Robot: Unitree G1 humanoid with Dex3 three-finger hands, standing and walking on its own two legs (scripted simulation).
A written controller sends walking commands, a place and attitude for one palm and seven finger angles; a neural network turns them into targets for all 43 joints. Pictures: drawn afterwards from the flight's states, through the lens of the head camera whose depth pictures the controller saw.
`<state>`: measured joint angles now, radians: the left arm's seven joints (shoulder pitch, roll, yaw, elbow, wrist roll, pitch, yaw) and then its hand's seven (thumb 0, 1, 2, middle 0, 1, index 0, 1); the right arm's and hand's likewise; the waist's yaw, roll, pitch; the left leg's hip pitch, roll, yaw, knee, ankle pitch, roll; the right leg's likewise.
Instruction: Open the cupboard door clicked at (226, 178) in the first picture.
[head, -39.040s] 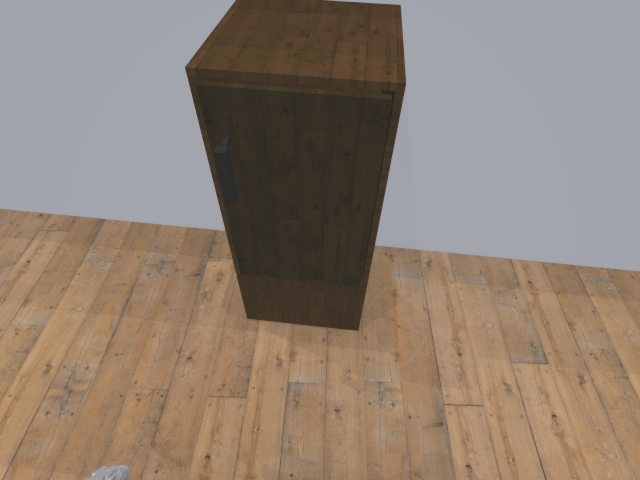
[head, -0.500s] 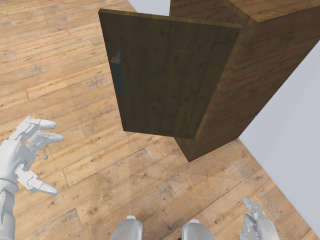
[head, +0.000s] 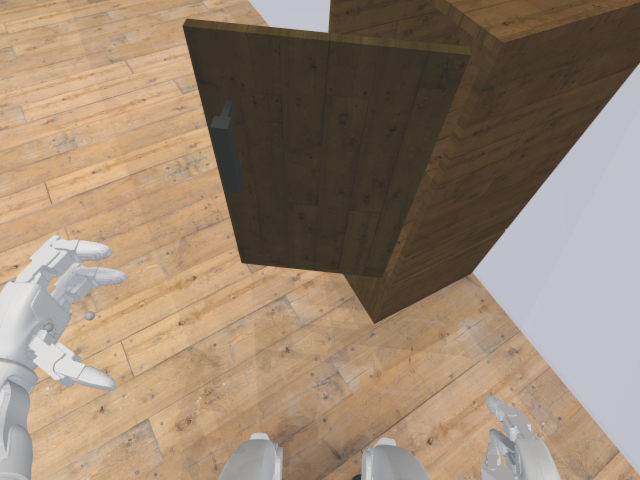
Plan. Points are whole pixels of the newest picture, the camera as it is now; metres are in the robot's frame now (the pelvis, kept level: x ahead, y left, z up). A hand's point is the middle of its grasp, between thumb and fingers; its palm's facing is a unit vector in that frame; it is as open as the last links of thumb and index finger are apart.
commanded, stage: move the hooked fingers beside the handle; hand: left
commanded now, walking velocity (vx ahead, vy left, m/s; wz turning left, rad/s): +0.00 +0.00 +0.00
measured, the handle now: (231, 147) +0.57 +0.17 +0.03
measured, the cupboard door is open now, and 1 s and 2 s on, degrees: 57 57 57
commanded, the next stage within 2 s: none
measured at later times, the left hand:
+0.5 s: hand (115, 274) +0.34 +0.26 +0.05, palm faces -0.06 -1.00 -0.03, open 14.0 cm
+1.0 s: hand (140, 226) +0.41 +0.26 +0.04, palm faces -0.06 -1.00 -0.01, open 14.0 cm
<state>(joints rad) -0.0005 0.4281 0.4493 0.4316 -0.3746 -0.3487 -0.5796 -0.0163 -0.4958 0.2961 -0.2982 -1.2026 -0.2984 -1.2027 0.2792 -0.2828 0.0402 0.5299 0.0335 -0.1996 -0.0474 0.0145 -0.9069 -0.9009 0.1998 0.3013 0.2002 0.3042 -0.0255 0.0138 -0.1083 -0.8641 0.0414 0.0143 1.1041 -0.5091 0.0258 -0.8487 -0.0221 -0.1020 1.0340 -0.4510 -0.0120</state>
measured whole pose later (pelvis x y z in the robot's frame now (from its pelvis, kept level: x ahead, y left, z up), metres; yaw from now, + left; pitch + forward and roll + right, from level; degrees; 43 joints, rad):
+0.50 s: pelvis +0.00 +0.00 -0.01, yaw +0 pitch +17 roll -3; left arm -0.22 0.46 0.45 0.59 -0.32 -0.32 -0.57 -0.02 -0.50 0.30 -0.30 -1.20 -0.30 -1.20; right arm 0.27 -0.29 0.04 0.55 0.03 -0.17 -0.06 0.01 -0.91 -0.90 0.20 0.30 0.20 0.30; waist -0.05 0.01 -0.11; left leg -0.91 0.05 0.02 1.13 -0.51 0.02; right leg -0.90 -0.02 -0.10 1.06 -0.45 -0.02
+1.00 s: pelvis -0.01 +0.00 -0.01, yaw -1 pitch +20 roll -3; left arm -0.54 0.52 0.46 0.90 -0.24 -0.38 -0.54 -0.02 -0.50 0.30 -0.30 -1.20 -0.30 -1.20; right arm 0.31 -0.29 0.04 0.59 0.02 -0.08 -0.04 0.01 -0.91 -0.90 0.20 0.30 0.20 0.30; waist -0.08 0.00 -0.11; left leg -0.99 0.05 0.03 1.16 -0.52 0.03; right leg -0.98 -0.01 -0.09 1.08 -0.45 -0.01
